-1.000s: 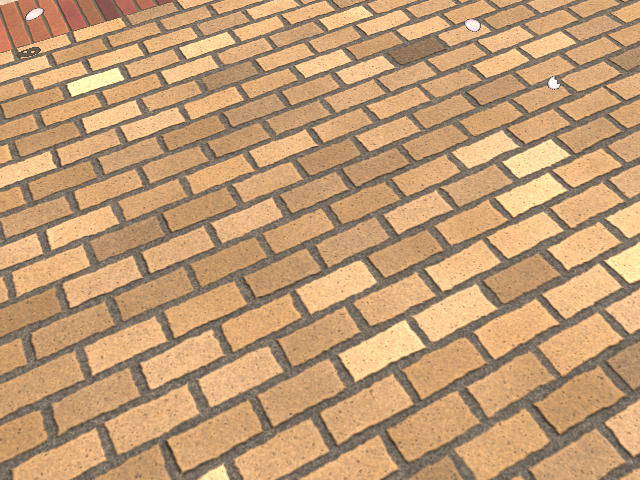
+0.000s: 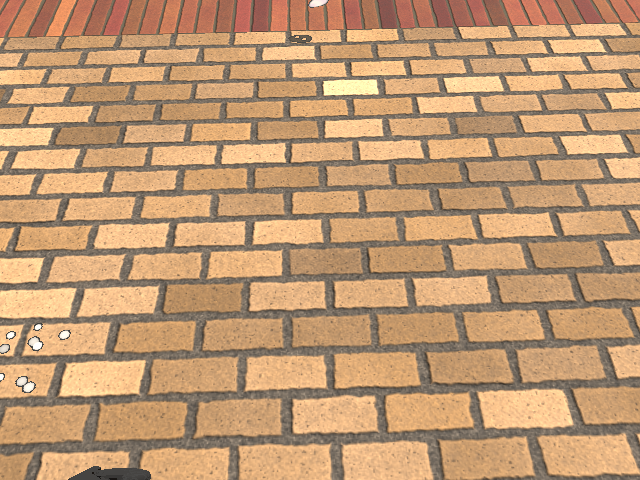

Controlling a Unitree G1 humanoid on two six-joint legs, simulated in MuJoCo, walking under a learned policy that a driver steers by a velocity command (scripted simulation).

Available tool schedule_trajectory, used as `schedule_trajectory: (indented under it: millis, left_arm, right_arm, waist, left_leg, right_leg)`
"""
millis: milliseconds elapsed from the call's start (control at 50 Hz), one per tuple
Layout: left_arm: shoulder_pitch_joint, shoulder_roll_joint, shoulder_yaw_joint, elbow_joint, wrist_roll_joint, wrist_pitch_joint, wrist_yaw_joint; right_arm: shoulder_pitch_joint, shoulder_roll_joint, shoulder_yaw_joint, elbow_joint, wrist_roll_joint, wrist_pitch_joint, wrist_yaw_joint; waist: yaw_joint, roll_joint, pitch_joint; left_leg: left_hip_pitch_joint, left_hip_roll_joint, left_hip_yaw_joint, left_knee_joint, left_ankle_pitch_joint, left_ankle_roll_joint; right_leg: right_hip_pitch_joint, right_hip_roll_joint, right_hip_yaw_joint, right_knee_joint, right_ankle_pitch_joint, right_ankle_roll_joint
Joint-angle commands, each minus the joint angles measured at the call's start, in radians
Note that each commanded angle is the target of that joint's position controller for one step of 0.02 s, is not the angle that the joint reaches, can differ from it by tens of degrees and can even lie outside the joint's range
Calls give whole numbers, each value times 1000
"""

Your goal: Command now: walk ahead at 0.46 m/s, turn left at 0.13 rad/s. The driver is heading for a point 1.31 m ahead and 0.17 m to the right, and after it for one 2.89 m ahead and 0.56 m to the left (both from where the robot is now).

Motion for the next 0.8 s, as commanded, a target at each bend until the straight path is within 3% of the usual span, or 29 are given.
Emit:
schedule_trajectory:
  millis: [20,40,60,80,100,160,220,280,320,380,440,480,500,520,540,560,580,600,640,680,800]
  left_arm:
    - [428,275,82,68,1,-8,22]
    - [316,212,69,58,-18,-5,15]
    - [243,143,54,47,-22,-10,10]
    - [209,106,42,51,-16,-17,9]
    - [204,89,34,66,-16,-25,10]
    - [252,88,31,108,-25,-53,4]
    - [302,88,30,146,-32,-60,2]
    - [337,78,25,177,-36,-59,1]
    - [367,89,26,196,-36,-60,5]
    - [406,106,26,225,-30,-57,13]
    - [391,120,28,241,-20,-46,25]
    - [377,128,28,248,-18,-36,27]
    - [375,109,19,228,-24,-37,26]
    - [477,-5,-6,192,-57,-38,15]
    - [448,96,21,212,-31,-31,25]
    - [357,109,30,188,-26,-32,24]
    - [310,86,23,177,-26,-39,18]
    - [297,73,23,181,-22,-33,14]
    - [328,45,18,197,-1,-7,1]
    - [301,33,17,188,3,8,-9]
    - [53,27,9,107,-5,10,-15]
  right_arm:
    - [28,-93,-17,-88,7,-28,3]
    - [-24,-124,-25,-86,-16,-23,3]
    - [-82,-119,-21,-87,-20,-24,13]
    - [-111,-96,-16,-90,-19,-21,21]
    - [-116,-89,-14,-92,-27,-12,27]
    - [-114,-60,-4,-78,-33,8,40]
    - [-251,-47,3,-120,-35,13,48]
    - [-391,-17,20,-165,-30,8,55]
    - [-465,-2,30,-183,-24,4,58]
    - [-526,-19,29,-202,-20,2,52]
    - [-478,-49,15,-189,-25,-5,40]
    - [-249,-86,-7,-112,-31,-20,24]
    - [-85,-141,-26,-73,-51,-27,11]
    - [-6,-242,-57,-67,-69,-20,0]
    - [-39,-200,-53,-62,-21,-9,10]
    - [-136,-152,-42,-66,-3,-8,12]
    - [-197,-95,-30,-71,-4,-15,16]
    - [-223,-67,-22,-66,-8,-22,14]
    - [-225,-40,-13,-43,-5,-35,11]
    - [-188,-58,-19,-18,3,-50,13]
    - [-96,-65,-19,37,5,-47,14]
  waist:
    - [168,-261,-296]
    - [117,-144,-128]
    - [101,-52,-42]
    - [78,-40,3]
    - [58,-68,13]
    - [41,-83,4]
    - [57,-72,41]
    - [83,-70,52]
    - [104,-74,50]
    - [117,-72,52]
    - [78,-83,22]
    - [-20,-71,-103]
    - [-81,-26,-207]
    - [-42,198,-353]
    - [-45,114,-347]
    - [-3,68,-173]
    - [18,41,-86]
    - [48,39,-42]
    - [91,56,-26]
    - [101,49,-18]
    - [57,36,50]
  left_leg:
    - [-621,-63,41,757,-18,-1]
    - [-685,9,12,822,44,13]
    - [-677,58,34,790,117,17]
    - [-656,95,57,729,152,19]
    - [-630,120,73,682,166,11]
    - [-627,136,118,640,200,-13]
    - [-738,168,166,535,297,-41]
    - [-720,160,215,325,416,-61]
    - [-662,140,242,198,482,-60]
    - [-630,121,244,105,492,-37]
    - [-554,82,244,49,370,7]
    - [-277,34,259,-36,346,56]
    - [-23,172,120,-36,295,102]
    - [272,486,-363,-75,214,237]
    - [231,504,-532,-175,224,261]
    - [90,449,-348,-194,220,227]
    - [-41,404,-234,-236,298,200]
    - [-126,355,-150,-266,349,163]
    - [-227,302,-49,-310,438,134]
    - [-242,287,-5,-344,487,145]
    - [-191,242,89,-397,528,130]
  right_leg:
    - [724,-437,857,-321,-395,-188]
    - [575,-409,764,-328,-423,-192]
    - [455,-367,603,-334,-358,-184]
    - [373,-309,483,-359,-258,-159]
    - [328,-270,405,-375,-162,-141]
    - [312,-233,289,-406,70,-147]
    - [343,-209,208,-447,164,-149]
    - [345,-157,121,-440,284,-124]
    - [352,-155,98,-433,336,-109]
    - [439,-202,115,-412,406,-104]
    - [546,-232,109,-291,647,-87]
    - [525,-196,71,-10,764,-58]
    - [351,-165,50,234,522,-45]
    - [-12,0,-17,634,-105,5]
    - [-127,39,100,750,-405,-10]
    - [-180,-22,130,743,-316,-19]
    - [-162,-58,125,686,-249,-19]
    - [-123,-85,121,628,-219,-15]
    - [-38,-102,107,569,-192,9]
    - [-54,-111,86,534,-156,27]
    - [-181,-135,33,274,55,67]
